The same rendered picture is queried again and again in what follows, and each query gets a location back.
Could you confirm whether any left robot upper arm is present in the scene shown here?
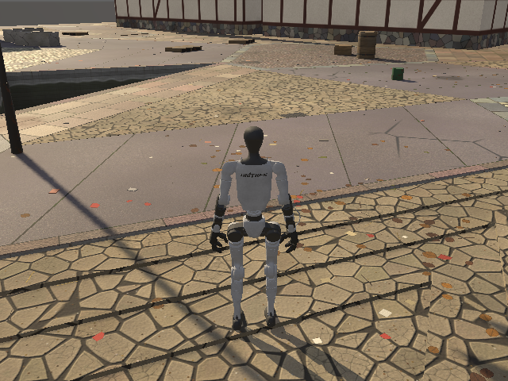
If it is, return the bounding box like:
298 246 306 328
218 161 237 206

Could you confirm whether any right robot forearm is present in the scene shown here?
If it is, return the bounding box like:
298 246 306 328
282 193 296 233

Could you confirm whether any right robot hand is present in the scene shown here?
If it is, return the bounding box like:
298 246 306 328
279 230 298 253

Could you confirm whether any left robot hand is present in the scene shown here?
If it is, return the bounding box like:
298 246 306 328
210 230 228 253

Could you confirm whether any robot left foot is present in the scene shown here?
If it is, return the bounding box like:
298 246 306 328
232 310 244 330

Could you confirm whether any right robot upper arm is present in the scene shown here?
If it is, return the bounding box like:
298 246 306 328
271 160 290 205

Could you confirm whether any left robot forearm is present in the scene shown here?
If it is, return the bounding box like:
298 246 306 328
211 194 226 233

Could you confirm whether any right robot shin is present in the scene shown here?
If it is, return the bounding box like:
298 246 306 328
266 264 277 316

